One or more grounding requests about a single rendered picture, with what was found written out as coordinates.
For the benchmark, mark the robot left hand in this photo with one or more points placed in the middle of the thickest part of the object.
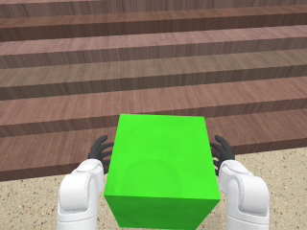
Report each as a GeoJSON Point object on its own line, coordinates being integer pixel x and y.
{"type": "Point", "coordinates": [96, 151]}

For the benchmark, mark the robot right hand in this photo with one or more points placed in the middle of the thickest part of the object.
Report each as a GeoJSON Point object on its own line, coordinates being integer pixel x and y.
{"type": "Point", "coordinates": [224, 152]}

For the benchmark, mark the carton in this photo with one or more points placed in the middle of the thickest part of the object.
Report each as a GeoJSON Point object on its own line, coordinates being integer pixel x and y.
{"type": "Point", "coordinates": [161, 173]}

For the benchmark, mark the right robot forearm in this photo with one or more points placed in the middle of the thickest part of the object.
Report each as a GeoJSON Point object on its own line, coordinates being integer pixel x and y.
{"type": "Point", "coordinates": [248, 197]}

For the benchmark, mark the left robot forearm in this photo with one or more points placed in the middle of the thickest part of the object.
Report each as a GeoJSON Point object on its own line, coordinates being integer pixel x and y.
{"type": "Point", "coordinates": [78, 197]}

